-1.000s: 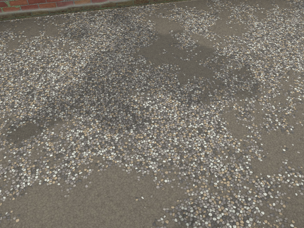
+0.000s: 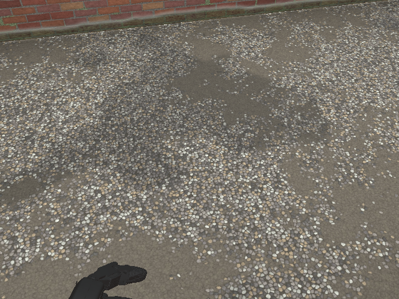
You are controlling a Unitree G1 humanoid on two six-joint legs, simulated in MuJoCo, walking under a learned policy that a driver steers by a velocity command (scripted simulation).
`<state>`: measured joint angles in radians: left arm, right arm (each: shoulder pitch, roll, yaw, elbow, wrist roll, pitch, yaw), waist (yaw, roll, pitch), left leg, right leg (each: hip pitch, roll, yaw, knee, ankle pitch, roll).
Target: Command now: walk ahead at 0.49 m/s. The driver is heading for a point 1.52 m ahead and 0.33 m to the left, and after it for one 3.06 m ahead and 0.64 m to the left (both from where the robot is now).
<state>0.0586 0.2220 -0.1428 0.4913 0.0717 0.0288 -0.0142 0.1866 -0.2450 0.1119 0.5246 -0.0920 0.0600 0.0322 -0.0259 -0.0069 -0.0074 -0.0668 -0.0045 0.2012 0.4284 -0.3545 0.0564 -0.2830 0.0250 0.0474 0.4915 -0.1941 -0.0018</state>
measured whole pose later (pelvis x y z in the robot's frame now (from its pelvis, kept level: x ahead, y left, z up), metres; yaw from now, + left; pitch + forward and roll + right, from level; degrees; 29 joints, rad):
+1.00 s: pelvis +0.00 +0.01 +0.01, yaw +2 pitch -1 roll +0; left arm 0.06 0.22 -0.15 0.52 0.08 0.04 0.00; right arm 0.19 -0.24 0.11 0.55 -0.09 0.07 0.02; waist -0.02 -0.01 0.00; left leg -0.04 -0.04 0.16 0.34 -0.30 0.07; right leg -0.25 0.00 0.05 0.41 -0.16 0.02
